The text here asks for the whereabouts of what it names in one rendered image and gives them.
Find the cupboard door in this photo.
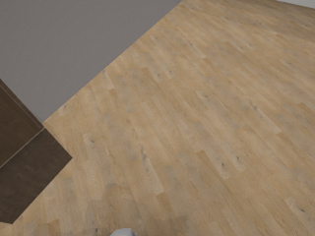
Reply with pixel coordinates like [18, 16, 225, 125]
[0, 87, 41, 165]

